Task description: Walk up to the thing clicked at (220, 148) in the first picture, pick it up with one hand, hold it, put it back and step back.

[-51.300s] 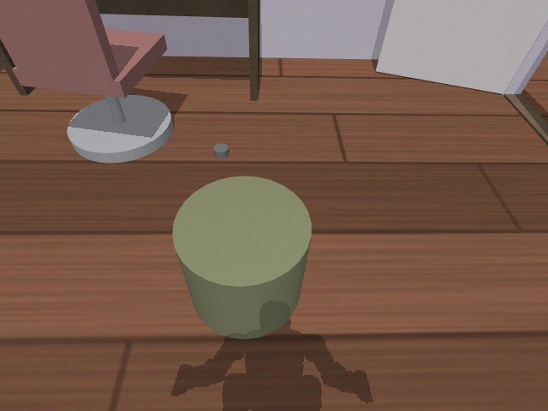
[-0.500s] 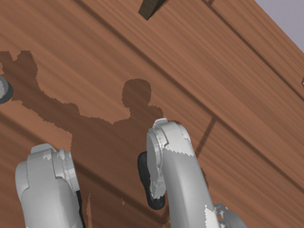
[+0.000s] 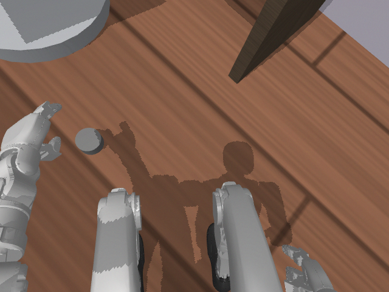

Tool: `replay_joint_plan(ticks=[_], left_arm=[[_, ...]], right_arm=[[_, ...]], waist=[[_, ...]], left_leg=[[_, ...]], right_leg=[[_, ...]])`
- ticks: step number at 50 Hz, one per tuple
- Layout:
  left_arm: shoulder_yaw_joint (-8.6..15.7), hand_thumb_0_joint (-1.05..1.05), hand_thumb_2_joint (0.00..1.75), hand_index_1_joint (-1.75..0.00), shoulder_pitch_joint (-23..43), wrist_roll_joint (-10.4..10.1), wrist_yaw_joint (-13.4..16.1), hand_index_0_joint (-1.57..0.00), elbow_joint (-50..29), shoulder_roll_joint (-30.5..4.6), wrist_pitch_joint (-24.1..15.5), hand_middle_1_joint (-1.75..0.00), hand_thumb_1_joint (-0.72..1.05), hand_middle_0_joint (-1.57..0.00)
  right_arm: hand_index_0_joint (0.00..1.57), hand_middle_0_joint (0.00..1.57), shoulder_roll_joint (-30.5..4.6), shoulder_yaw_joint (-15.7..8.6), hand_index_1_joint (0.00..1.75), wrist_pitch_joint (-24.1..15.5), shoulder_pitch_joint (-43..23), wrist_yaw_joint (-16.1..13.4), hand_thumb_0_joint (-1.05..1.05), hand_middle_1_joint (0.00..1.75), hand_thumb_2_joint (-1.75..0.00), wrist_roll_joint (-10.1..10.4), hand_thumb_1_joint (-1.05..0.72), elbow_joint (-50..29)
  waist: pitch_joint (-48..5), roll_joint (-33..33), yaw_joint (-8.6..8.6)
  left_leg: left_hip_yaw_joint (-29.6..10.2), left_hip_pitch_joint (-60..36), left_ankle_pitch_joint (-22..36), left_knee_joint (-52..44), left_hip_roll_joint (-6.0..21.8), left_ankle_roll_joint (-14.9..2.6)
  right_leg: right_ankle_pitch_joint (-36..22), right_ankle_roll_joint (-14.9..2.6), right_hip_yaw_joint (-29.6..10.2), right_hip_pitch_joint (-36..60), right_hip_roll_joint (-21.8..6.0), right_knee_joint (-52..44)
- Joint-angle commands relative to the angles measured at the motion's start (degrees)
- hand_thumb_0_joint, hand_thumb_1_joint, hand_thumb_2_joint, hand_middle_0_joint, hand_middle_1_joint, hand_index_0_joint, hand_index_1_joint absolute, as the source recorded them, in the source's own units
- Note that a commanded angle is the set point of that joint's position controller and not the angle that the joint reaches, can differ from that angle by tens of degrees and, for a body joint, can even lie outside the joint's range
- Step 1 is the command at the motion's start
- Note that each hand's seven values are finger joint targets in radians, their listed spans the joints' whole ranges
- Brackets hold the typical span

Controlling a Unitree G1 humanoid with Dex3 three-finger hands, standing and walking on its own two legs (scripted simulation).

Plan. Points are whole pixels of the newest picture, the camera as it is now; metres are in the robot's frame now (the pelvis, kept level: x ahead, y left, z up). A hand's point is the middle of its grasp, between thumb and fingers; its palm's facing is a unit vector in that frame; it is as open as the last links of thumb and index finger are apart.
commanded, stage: home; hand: left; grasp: from above
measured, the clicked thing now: (90, 141) +0.51 +0.29 -0.41
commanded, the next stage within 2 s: none
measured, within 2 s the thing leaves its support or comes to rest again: neither
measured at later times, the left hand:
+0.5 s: hand (27, 210) +0.27 +0.21 +0.09, palm faces +0.08 -0.95 -0.30, open 7.4 cm
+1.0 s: hand out of the picture +0.21 +0.19 +0.24, palm faces +0.17 -0.97 -0.20, open 7.4 cm
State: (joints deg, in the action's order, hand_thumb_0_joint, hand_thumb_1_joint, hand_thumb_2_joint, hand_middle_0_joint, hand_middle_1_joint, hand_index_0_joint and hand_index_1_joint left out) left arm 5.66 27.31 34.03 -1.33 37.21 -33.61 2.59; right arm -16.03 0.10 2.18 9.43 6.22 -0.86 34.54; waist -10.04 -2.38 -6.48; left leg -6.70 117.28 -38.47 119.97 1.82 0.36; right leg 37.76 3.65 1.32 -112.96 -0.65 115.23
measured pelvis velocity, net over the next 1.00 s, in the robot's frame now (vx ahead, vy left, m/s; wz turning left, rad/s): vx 0.08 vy -0.01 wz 0.12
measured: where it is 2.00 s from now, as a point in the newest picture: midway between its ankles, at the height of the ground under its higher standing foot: (178, 274)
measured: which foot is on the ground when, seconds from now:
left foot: down 0.00-1.00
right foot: down 0.00-1.00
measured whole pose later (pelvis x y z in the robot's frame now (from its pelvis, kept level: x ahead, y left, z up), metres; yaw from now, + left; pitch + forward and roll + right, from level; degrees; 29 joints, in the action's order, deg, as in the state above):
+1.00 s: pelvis +0.08 -0.01 +0.28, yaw +7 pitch +10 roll -3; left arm 2.1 -29.8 -3.6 1.3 -8.3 -12.7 27.2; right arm -12.6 2.0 -13.0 16.4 -10.7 0.8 29.7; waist -10.6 -3.1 -2.5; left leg -3.7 41.4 -27.6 58.5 2.9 1.5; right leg 26.8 1.8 3.2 -37.9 -1.5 54.4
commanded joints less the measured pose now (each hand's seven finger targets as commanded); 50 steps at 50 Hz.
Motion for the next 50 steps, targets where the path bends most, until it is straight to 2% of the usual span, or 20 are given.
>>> replay_joint_plan(ticks=[1,4,5,6,7,8,12,13,16,17,23,25,26,27,30,37,42,44,47,50], left_arm=[[3.87,0.0,0.9,-0.3,8.31,-7.65,1.55,-0.2,-19.65,-8.59,0.12,-0.3,0.9,-0.2],[3.45,0.0,0.9,-0.3,0.61,-11.87,2.19,-0.2,-20.97,-5.04,2.24,-0.3,0.9,-0.2],[3.93,0.0,0.9,-0.3,-0.49,-13.4,2.46,-0.2,-23.5,-5.22,3.12,-0.3,0.9,-0.2],[3.52,0.0,0.9,-0.3,-0.75,-15.06,2.69,-0.2,-26.3,-4.19,3.87,-0.3,0.9,-0.2],[2.13,0.0,0.9,-0.3,-3.73,-16.54,2.77,-0.2,-26.58,-1.75,4.97,-0.3,0.9,-0.2],[2.68,0.0,0.9,-0.3,-4.12,-18.5,3.08,-0.2,-30.18,-1.81,5.88,-0.3,0.9,-0.2],[2.74,0.0,0.9,-0.3,-11.49,-24.01,3.93,-0.2,-31.14,1.05,9.67,-0.3,0.9,-0.2],[3.09,0.0,0.9,-0.3,-12.61,-25.61,4.22,-0.2,-33.81,1.47,10.26,-0.3,0.9,-0.2],[2.61,0.0,0.9,-0.3,-17.58,-28.95,4.78,-0.2,-35.27,4.12,12.73,-0.3,0.9,-0.2],[2.92,0.0,0.9,-0.3,-18.98,-29.92,5.03,-0.2,-36.71,4.44,13.47,-0.3,0.9,-0.2],[3.18,0.0,0.9,-0.3,-28.19,-35.03,6.3,-0.2,-40.03,9.14,17.41,-0.3,0.9,-0.2],[2.82,0.0,0.9,-0.3,-30.88,-36.27,6.27,-0.2,-41.56,10.45,18.05,-0.3,0.9,-0.2],[2.48,0.0,0.9,-0.3,-33.1,-36.64,6.19,-0.2,-41.88,11.34,18.44,-0.3,0.9,-0.2],[3.33,0.0,0.9,-0.3,-35.03,-37.06,6.23,-0.2,-42.38,11.22,18.83,-0.3,0.9,-0.2],[2.43,0.0,0.9,-0.3,-39.84,-37.89,5.89,-0.2,-45.18,12.83,19.56,-0.3,0.9,-0.2],[0.76,0.0,0.9,-0.3,-51.44,-37.92,5.24,-0.2,-52.35,15.19,21.04,-0.3,0.9,-0.2],[-0.42,0.0,0.9,-0.3,-54.88,-37.5,4.29,-0.2,-55.14,16.05,21.73,-0.3,0.9,-0.2],[-0.4,0.0,0.9,-0.3,-55.36,-37.55,3.74,-0.2,-55.6,16.05,21.9,-0.3,0.9,-0.2],[-0.67,0.0,0.9,-0.3,-54.46,-37.41,3.04,-0.2,-55.76,15.97,22.05,-0.3,0.9,-0.2],[-0.14,0.0,0.9,-0.3,-54.04,-37.4,2.49,-0.2,-55.09,15.86,21.68,-0.3,0.9,-0.2]], right_arm=[[0.2,0.2,-10.52,-5.05,0.3,-2.04,4.95,-2.31,0.0,0.3,-0.9,1.19,-0.9,-5.83],[0.2,0.2,-9.92,-4.95,0.3,-3.12,2.52,-3.56,0.0,0.3,-0.9,1.71,-0.9,-7.02],[0.2,0.2,-9.77,-4.92,0.3,-3.51,1.92,-3.95,0.0,0.3,-0.9,1.92,-0.9,-7.55],[0.2,0.2,-9.37,-4.87,0.3,-3.95,1.24,-4.39,0.0,0.3,-0.9,2.08,-0.9,-7.85],[0.2,0.2,-8.92,-4.87,0.3,-4.44,0.64,-4.81,0.0,0.3,-0.9,2.19,-0.9,-8.44],[0.2,0.2,-8.77,-4.75,0.3,-4.85,-0.03,-5.31,0.0,0.3,-0.9,2.37,-0.9,-8.66],[0.2,0.2,-7.88,-3.99,0.3,-6.3,-1.46,-7.31,0.0,0.3,-0.9,2.73,-0.9,-9.26],[0.2,0.2,-7.53,-3.89,0.3,-6.63,-1.87,-7.82,0.0,0.3,-0.9,2.87,-0.9,-9.58],[0.2,0.2,-6.54,-3.06,0.3,-7.81,-2.53,-9.15,0.0,0.3,-0.9,3.01,-0.9,-10.18],[0.2,0.2,-6.31,-2.74,0.3,-8.25,-2.49,-9.61,0.0,0.3,-0.9,3.12,-0.9,-10.51],[0.2,0.2,-4.68,-1.15,0.3,-10.78,0.32,-12.79,0.0,0.3,-0.9,3.47,-0.9,-10.12],[0.2,0.2,-4.0,-0.6,0.3,-11.77,1.01,-13.91,0.0,0.3,-0.9,3.43,-0.9,-10.27],[0.2,0.2,-3.83,-0.5,0.3,-12.32,1.31,-14.56,0.0,0.3,-0.9,3.37,-0.9,-10.41],[0.2,0.2,-3.67,-0.41,0.3,-12.81,1.7,-15.07,0.0,0.3,-0.9,3.32,-0.9,-10.57],[0.2,0.2,-3.33,-0.24,0.3,-14.02,2.87,-16.15,0.0,0.3,-0.9,3.12,-0.9,-10.95],[0.2,0.2,-2.58,-0.28,0.3,-16.04,4.49,-17.5,0.0,0.3,-0.9,2.44,-0.9,-12.77],[0.2,0.2,-2.65,-0.56,0.3,-17.15,4.21,-17.86,0.0,0.3,-0.9,2.0,-0.9,-13.29],[0.2,0.2,-2.94,-0.71,0.3,-17.67,3.7,-17.75,0.0,0.3,-0.9,1.86,-0.9,-13.37],[0.2,0.2,-3.26,-0.84,0.3,-18.52,3.3,-17.8,0.0,0.3,-0.9,1.63,-0.9,-13.25],[0.2,0.2,-3.25,-1.01,0.3,-19.15,3.26,-17.76,0.0,0.3,-0.9,1.38,-0.9,-12.89]], waist=[[-33.33,-9.94,0.27],[-29.4,-8.05,0.71],[-30.3,-7.54,1.39],[-30.95,-7.93,1.28],[-30.11,-6.89,0.87],[-31.24,-6.72,1.27],[-26.91,-5.4,0.84],[-26.82,-5.9,1.24],[-23.76,-4.37,0.88],[-23.41,-4.69,1.34],[-20.89,-3.71,1.78],[-18.76,-2.76,1.63],[-17.59,-2.89,1.68],[-17.19,-2.54,1.98],[-14.38,-2.67,2.39],[-9.49,-2.01,3.7],[-5.05,-1.38,3.29],[-2.54,-0.29,3.68],[-0.94,0.73,3.16],[-1.76,1.57,3.24]], left_leg=[[1.01,-34.1,6.88,-22.4,-0.28,-1.61],[0.81,-36.62,2.38,-27.54,-0.26,-1.58],[0.96,-38.23,1.72,-28.63,-0.33,-1.62],[1.27,-39.31,1.43,-29.57,-0.43,-1.58],[2.14,-40.01,1.9,-30.36,-0.58,-1.62],[2.32,-41.8,2.54,-31.32,-0.67,-1.64],[1.83,-45.85,3.19,-36.41,-0.62,-1.43],[1.87,-47.68,3.51,-37.91,-0.57,-1.39],[1.83,-50.57,1.65,-42.2,-0.73,-1.52],[1.3,-52.45,0.71,-44.14,-0.71,-1.46],[1.54,-63.38,11.31,-51.4,-0.46,-0.84],[2.07,-64.85,12.76,-53.82,-0.66,-0.97],[2.4,-66.06,13.63,-54.95,-0.83,-0.98],[2.74,-67.34,14.65,-55.87,-0.99,-1.04],[3.02,-71.56,17.09,-59.96,-1.08,-0.86],[3.76,-79.0,22.3,-67.31,-1.27,-0.59],[3.88,-80.95,22.34,-70.27,-1.39,-0.76],[3.96,-80.66,19.78,-71.6,-1.32,-0.85],[4.28,-81.09,18.32,-72.09,-1.5,-0.97],[4.92,-81.35,20.05,-70.99,-1.91,-1.17]], right_leg=[[-9.81,-5.27,3.79,21.0,1.33,-16.84],[-6.52,-5.06,3.45,24.08,1.19,-21.58],[-5.88,-5.04,3.09,26.03,1.22,-23.22],[-5.55,-4.99,2.65,27.81,1.18,-24.71],[-5.51,-4.96,2.24,29.68,1.3,-26.79],[-5.88,-4.87,1.78,31.98,1.14,-28.36],[-6.05,-4.68,1.19,36.57,0.82,-33.05],[-6.39,-4.68,1.04,38.45,0.79,-34.6],[-4.95,-4.52,0.44,42.73,0.71,-39.6],[-4.45,-4.46,0.39,44.2,0.75,-40.9],[-12.85,-4.4,0.71,54.8,0.88,-48.65],[-14.29,-4.17,0.72,58.83,0.89,-51.72],[-14.96,-4.22,0.75,60.32,1.0,-53.22],[-15.71,-4.14,0.73,62.21,0.96,-54.7],[-17.93,-3.88,1.15,66.6,1.05,-58.61],[-21.78,-3.71,2.67,74.65,1.73,-65.56],[-21.31,-3.66,3.39,75.98,1.99,-68.58],[-18.93,-3.54,3.73,75.89,2.02,-69.45],[-17.47,-3.21,3.73,75.94,1.81,-70.58],[-19.32,-2.94,3.33,76.82,1.41,-70.66]])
